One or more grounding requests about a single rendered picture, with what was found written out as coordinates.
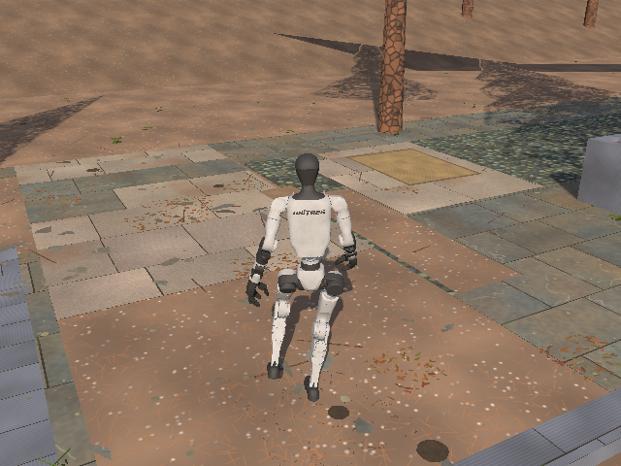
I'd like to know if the right robot upper arm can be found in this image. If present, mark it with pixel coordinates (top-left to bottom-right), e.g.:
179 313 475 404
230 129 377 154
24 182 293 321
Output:
329 195 354 247

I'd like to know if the left robot upper arm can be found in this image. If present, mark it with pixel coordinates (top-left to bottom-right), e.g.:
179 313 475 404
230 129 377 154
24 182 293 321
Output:
262 196 288 252

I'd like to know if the robot left forearm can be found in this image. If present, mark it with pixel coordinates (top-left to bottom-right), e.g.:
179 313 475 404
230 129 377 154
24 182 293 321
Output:
249 237 271 283

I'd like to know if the left robot hand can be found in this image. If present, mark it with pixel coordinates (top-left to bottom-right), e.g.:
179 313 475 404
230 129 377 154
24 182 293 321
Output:
245 280 269 307

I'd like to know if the right robot hand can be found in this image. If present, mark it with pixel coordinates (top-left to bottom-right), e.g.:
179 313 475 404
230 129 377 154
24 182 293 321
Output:
335 254 357 271

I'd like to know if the robot right thigh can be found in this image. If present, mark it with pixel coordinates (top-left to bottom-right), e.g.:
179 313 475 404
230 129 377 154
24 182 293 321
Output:
311 271 344 340

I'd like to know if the robot left foot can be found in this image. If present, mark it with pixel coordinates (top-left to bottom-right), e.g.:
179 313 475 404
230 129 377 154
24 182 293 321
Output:
267 362 280 380

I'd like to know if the robot right forearm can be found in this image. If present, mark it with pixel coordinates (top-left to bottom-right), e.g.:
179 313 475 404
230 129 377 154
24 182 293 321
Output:
343 232 357 260

